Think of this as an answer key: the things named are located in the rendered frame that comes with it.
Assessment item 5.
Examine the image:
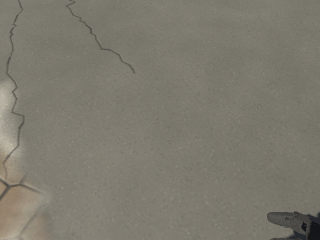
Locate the robot right hand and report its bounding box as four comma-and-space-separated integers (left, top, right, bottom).
267, 211, 320, 240

